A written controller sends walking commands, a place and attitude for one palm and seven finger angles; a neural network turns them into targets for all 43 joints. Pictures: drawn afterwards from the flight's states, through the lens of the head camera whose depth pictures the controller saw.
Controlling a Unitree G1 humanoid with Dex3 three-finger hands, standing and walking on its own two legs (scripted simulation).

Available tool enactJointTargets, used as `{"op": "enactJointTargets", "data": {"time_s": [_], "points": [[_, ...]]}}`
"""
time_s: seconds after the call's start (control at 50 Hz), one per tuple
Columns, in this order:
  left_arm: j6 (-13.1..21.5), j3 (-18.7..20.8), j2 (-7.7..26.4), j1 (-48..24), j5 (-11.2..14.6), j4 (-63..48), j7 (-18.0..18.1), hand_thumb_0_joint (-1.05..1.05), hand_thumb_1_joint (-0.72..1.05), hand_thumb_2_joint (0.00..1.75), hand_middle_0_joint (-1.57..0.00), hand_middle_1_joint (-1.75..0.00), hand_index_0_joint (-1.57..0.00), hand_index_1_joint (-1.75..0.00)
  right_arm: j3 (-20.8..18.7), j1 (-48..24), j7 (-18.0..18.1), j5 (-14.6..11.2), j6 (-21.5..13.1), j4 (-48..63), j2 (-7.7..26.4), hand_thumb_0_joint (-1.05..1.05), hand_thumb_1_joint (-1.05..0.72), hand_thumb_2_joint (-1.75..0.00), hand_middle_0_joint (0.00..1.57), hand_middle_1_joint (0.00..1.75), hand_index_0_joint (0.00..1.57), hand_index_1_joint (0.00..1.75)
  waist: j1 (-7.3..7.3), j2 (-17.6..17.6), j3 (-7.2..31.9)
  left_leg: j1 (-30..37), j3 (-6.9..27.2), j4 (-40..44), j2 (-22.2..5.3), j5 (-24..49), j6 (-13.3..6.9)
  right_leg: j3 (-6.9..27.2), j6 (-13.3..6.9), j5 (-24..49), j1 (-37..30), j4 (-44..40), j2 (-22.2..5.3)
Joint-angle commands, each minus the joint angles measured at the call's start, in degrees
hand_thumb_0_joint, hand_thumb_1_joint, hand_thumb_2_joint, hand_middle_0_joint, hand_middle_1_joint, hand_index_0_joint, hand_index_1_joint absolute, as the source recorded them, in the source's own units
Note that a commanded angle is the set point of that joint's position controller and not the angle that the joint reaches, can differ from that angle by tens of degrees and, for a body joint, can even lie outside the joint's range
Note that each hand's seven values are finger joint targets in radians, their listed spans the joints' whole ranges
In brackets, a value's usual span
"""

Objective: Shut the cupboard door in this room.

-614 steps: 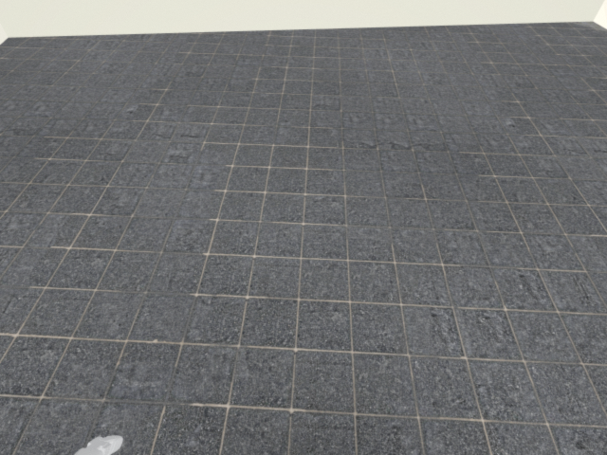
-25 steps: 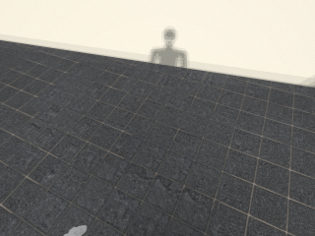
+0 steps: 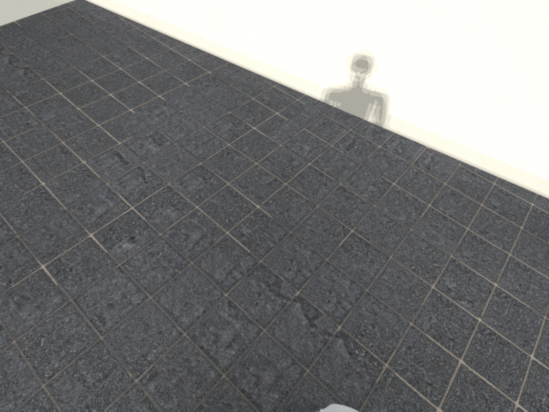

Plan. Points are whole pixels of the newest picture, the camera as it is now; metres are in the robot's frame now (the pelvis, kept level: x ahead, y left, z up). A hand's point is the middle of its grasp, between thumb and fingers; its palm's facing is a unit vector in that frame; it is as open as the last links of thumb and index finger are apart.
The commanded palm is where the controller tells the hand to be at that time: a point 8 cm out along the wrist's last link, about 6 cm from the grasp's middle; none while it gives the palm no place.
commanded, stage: turn or walk to find it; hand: left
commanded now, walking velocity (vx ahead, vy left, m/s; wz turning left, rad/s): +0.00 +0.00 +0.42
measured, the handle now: out of the picture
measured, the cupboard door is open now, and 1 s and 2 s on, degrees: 90 90 90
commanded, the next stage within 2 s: none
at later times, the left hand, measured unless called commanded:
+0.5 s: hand out of the picture +0.03 +0.17 -0.14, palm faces +0.22 -0.94 -0.27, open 7.4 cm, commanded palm none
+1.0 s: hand out of the picture -0.11 +0.22 -0.16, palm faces +0.46 -0.85 -0.25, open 7.4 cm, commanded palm none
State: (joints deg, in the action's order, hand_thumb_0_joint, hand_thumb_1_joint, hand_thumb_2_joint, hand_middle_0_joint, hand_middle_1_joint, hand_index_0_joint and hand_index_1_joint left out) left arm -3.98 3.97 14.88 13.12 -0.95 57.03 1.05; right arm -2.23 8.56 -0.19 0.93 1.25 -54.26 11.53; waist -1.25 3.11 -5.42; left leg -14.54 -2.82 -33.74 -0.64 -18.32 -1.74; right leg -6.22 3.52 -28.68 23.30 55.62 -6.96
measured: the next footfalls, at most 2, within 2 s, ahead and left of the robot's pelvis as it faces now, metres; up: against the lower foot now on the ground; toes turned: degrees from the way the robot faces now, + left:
right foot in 0.36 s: +0.03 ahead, -0.14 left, +0.00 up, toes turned +5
left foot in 0.78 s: -0.07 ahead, +0.11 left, +0.00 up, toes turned +25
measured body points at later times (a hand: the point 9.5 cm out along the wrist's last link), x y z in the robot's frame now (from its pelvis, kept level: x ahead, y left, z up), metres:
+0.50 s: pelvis -0.03 -0.04 +0.01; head +0.00 -0.07 +0.45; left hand +0.02 +0.21 -0.12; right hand +0.06 -0.29 -0.16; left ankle -0.06 +0.10 -0.65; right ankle -0.01 -0.15 -0.73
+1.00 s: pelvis -0.07 +0.00 +0.01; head -0.06 +0.03 +0.46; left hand -0.14 +0.27 -0.14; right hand +0.11 -0.19 -0.12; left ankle -0.11 +0.09 -0.73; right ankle -0.02 -0.15 -0.66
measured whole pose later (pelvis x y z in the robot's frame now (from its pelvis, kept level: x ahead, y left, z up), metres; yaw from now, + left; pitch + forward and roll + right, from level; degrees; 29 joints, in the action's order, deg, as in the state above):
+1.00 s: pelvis -0.07 +0.00 +0.01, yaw +25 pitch -1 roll -1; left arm -3.3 4.0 15.3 11.2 -0.7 56.1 0.6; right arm -1.7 9.3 0.2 0.9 1.0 -54.2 10.9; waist -1.0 1.5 -4.3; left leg -12.8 0.0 -27.5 0.0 -13.8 -1.7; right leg -2.7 4.5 -24.1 25.9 59.6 -5.3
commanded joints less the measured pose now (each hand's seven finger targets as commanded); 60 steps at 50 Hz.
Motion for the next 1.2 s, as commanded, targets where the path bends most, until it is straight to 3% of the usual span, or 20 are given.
{"op": "enactJointTargets", "data": {"time_s": [0.0,0.2,0.28,0.3,0.34,0.36,0.42,0.46,0.62,0.7,0.72,0.74,0.76,0.8,0.84,0.9,1.04,1.14,1.16,1.18], "points": [[2.1,0.5,3.7,-1.9,0.2,-5.0,-0.6,0.0,0.9,0.9,-0.2,-0.3,-0.2,-0.3,-2.5,1.1,1.3,0.2,-1.0,2.6,11.3,0.0,-0.9,-0.9,0.2,0.3,0.2,0.3,1.34,-12.1,5.9,7.2,13.3,14.8,-13.5,29.5,-7.0,4.4,0.9,4.5,6.8,7.7,0.4],[2.5,-0.1,2.3,-5.6,0.4,-7.9,-0.1,0.0,0.9,0.9,-0.2,-0.3,-0.2,-0.3,-3.7,4.2,0.9,0.6,-0.3,2.7,11.8,0.0,-0.9,-0.9,0.2,0.3,0.2,0.3,3.38,-11.6,7.3,7.3,20.3,13.3,-12.5,28.0,-8.4,4.3,0.8,2.3,0.6,-9.5,3.9],[3.3,0.1,2.8,0.2,0.7,-6.7,0.2,0.0,0.9,0.9,-0.2,-0.3,-0.2,-0.3,-4.0,2.3,0.6,0.3,0.1,3.7,11.4,0.0,-0.9,-0.9,0.2,0.3,0.2,0.3,0.62,-10.8,9.2,1.1,20.5,9.3,-9.2,25.2,-5.6,2.8,0.0,12.4,-11.7,-26.8,5.4],[3.8,0.4,4.2,2.2,0.5,-6.5,0.4,0.0,0.9,0.9,-0.2,-0.3,-0.2,-0.3,-4.0,2.1,0.4,0.0,0.0,3.8,10.3,0.0,-0.9,-0.9,0.2,0.3,0.2,0.3,-0.46,-8.5,9.8,-2.8,19.1,6.3,-7.0,20.4,-3.3,4.2,-0.4,17.4,-17.7,-34.1,3.5],[4.3,1.8,11.8,2.8,-0.7,-7.0,0.9,0.0,0.9,0.9,-0.2,-0.3,-0.2,-0.3,-3.0,1.7,-0.1,-0.4,0.0,6.2,4.9,0.0,-0.9,-0.9,0.2,0.3,0.2,0.3,-1.36,12.3,7.5,-19.5,5.9,-13.2,4.8,-12.4,3.3,24.0,-10.1,21.9,-23.2,-40.2,-18.9],[4.3,2.0,11.0,1.9,-0.1,-7.8,1.1,0.0,0.9,0.9,-0.2,-0.3,-0.2,-0.3,-3.8,0.8,0.2,0.4,1.1,5.8,7.7,0.0,-0.9,-0.9,0.2,0.3,0.2,0.3,-1.82,13.0,6.2,-17.9,8.8,-23.7,2.3,-14.7,3.0,24.6,-12.8,18.4,-14.6,-42.1,-20.6],[4.1,0.8,6.3,-6.6,-0.2,-9.7,1.0,0.0,0.9,0.9,-0.2,-0.3,-0.2,-0.3,-4.0,3.9,-0.8,0.5,2.1,2.7,7.0,0.0,-0.9,-0.9,0.2,0.3,0.2,0.3,3.03,4.6,1.1,-16.8,7.0,-35.9,-0.1,-5.2,3.6,12.0,-10.3,16.2,-7.7,-40.5,-12.4],[4.5,0.5,5.4,-5.4,-0.2,-9.5,0.9,0.0,0.9,0.9,-0.2,-0.3,-0.2,-0.3,-3.6,5.3,-0.9,0.4,2.2,1.9,6.5,0.0,-0.9,-0.9,0.2,0.3,0.2,0.3,2.79,6.4,2.5,-16.4,5.3,-35.8,-0.3,-2.8,4.7,7.6,-9.5,21.4,-10.2,-39.1,-10.5],[4.1,1.6,9.3,2.9,-1.0,-5.9,0.6,0.0,0.9,0.9,-0.2,-0.3,-0.2,-0.3,-2.2,-1.7,-0.7,-0.3,1.2,3.2,4.9,0.0,-0.9,-0.9,0.2,0.3,0.2,0.3,-1.93,8.6,5.4,-10.7,-0.2,-14.3,-0.7,-9.5,5.3,5.1,-11.6,36.2,-18.1,-33.9,-13.4],[3.5,1.9,9.6,1.3,-0.5,-5.0,0.5,0.0,0.9,0.9,-0.2,-0.3,-0.2,-0.3,-1.9,2.9,-0.4,-0.5,0.2,2.1,5.6,0.0,-0.9,-0.9,0.2,0.3,0.2,0.3,0.73,7.8,8.5,-0.3,-2.2,3.8,0.0,0.2,4.2,1.2,-7.9,37.1,-16.5,-26.3,-12.3],[3.1,1.8,8.7,1.1,0.1,-5.4,0.4,0.0,0.9,0.9,-0.2,-0.3,-0.2,-0.3,-2.3,5.4,-0.5,-0.4,-0.4,1.5,7.5,0.0,-0.9,-0.9,0.2,0.3,0.2,0.3,2.53,2.7,9.9,7.3,-0.4,11.0,-1.8,8.2,3.4,-1.2,-4.9,31.6,-11.2,-20.5,-10.6],[2.7,1.3,5.4,2.0,0.5,-6.9,0.1,0.0,0.9,0.9,-0.2,-0.3,-0.2,-0.3,-3.6,6.8,-0.3,0.2,-1.0,1.8,13.1,0.0,-0.9,-0.9,0.2,0.3,0.2,0.3,3.04,-12.7,10.9,15.0,15.8,14.3,-14.0,21.1,-1.5,-4.4,-0.7,13.5,1.6,-9.8,-3.9],[2.5,0.1,2.7,-0.8,0.1,-8.8,0.0,0.0,0.9,0.9,-0.2,-0.3,-0.2,-0.3,-4.4,9.3,-0.1,0.1,-0.6,1.5,17.0,0.0,-0.9,-0.9,0.2,0.3,0.2,0.3,4.6,-20.0,9.8,14.6,23.6,14.8,-23.2,35.7,-7.9,-2.2,0.9,-8.6,8.7,-0.9,-0.1],[1.6,0.3,3.5,-5.9,0.1,-8.3,0.4,0.0,0.9,0.9,-0.2,-0.3,-0.2,-0.3,-4.0,7.9,1.1,0.3,-0.6,0.7,14.8,0.0,-0.9,-0.9,0.2,0.3,0.2,0.3,4.85,-18.7,7.3,8.4,21.6,15.1,-19.9,28.4,-8.9,4.3,0.4,-4.4,9.5,7.3,-0.4],[1.9,0.6,3.7,-3.8,0.1,-6.2,-0.4,0.0,0.9,0.9,-0.2,-0.3,-0.2,-0.3,-2.8,2.3,1.4,0.4,-0.8,2.1,11.9,0.0,-0.9,-0.9,0.2,0.3,0.2,0.3,2.15,-14.0,4.8,6.4,15.8,14.6,-15.0,28.3,-7.4,4.6,0.7,2.4,8.6,8.5,0.0],[2.2,0.4,3.6,-2.4,0.2,-5.1,-0.6,0.0,0.9,0.9,-0.2,-0.3,-0.2,-0.3,-2.7,2.8,1.3,0.1,-1.2,2.3,11.4,0.0,-0.9,-0.9,0.2,0.3,0.2,0.3,1.88,-11.1,6.8,9.3,13.0,13.9,-12.7,33.1,-6.8,4.3,1.1,4.8,7.2,6.2,1.0],[2.1,0.0,2.7,-5.1,0.3,-7.3,-0.2,0.0,0.9,0.9,-0.2,-0.3,-0.2,-0.3,-3.5,4.0,0.9,0.5,-0.4,2.7,11.9,0.0,-0.9,-0.9,0.2,0.3,0.2,0.3,3.19,-11.1,6.4,7.6,18.6,14.4,-13.1,25.8,-8.2,4.6,1.1,2.9,3.4,-4.6,2.9],[2.9,0.1,2.6,0.0,0.7,-6.6,0.1,0.0,0.9,0.9,-0.2,-0.3,-0.2,-0.3,-3.9,1.7,0.6,0.5,0.2,3.9,11.5,0.0,-0.9,-0.9,0.2,0.3,0.2,0.3,0.88,-11.7,7.5,0.0,21.1,11.1,-10.2,22.1,-6.4,3.0,0.0,9.6,-9.7,-22.4,5.3],[3.4,0.3,3.3,2.4,0.6,-6.1,0.2,0.0,0.9,0.9,-0.2,-0.3,-0.2,-0.3,-3.9,1.4,0.5,0.2,0.2,4.1,10.8,0.0,-0.9,-0.9,0.2,0.3,0.2,0.3,-0.49,-10.0,8.3,-4.1,20.0,8.1,-8.2,18.3,-4.5,3.1,-0.2,15.4,-16.2,-30.3,4.5],[4.0,1.0,6.4,4.1,0.0,-6.0,0.6,0.0,0.9,0.9,-0.2,-0.3,-0.2,-0.3,-3.6,2.2,0.2,-0.3,0.2,4.5,7.9,0.0,-0.9,-0.9,0.2,0.3,0.2,0.3,-1.11,-1.1,9.0,-11.4,16.0,1.1,-3.6,8.6,-1.1,9.9,-2.0,15.2,-23.3,-37.3,-2.7]]}}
